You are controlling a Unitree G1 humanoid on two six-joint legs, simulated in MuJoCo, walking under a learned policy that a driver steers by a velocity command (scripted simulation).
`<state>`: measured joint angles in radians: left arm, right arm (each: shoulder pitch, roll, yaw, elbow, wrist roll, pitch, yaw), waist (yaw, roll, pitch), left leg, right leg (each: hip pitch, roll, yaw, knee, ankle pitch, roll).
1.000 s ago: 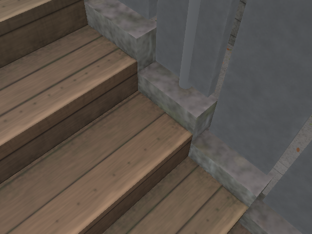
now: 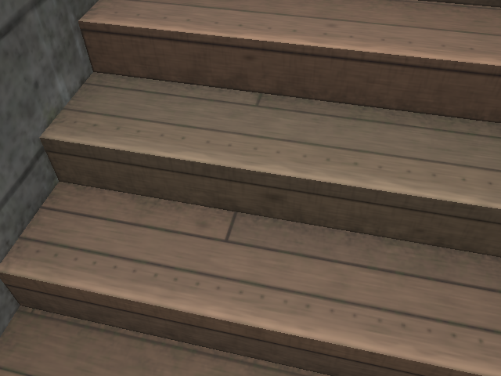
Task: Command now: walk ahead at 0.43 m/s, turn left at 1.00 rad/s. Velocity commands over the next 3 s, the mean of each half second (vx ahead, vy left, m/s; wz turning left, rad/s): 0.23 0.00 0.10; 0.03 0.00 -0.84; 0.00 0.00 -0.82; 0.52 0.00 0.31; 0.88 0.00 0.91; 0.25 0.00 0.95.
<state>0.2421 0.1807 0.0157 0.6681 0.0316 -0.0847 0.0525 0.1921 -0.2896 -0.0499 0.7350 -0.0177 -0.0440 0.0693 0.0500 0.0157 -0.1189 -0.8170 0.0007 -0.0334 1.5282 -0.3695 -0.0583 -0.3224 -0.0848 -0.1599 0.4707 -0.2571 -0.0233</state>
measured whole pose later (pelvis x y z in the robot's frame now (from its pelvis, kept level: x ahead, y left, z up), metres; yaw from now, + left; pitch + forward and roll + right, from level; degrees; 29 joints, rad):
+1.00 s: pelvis +0.23 +0.03 +0.12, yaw -27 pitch +7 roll -1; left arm 0.30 0.21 0.01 0.87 0.03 -0.08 -0.05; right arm 0.07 -0.26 -0.02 0.66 -0.05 -0.05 -0.02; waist 0.05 0.02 -0.14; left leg -0.89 -0.02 -0.22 1.65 -0.22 -0.04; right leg -0.59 0.18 0.08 0.74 -0.25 -0.09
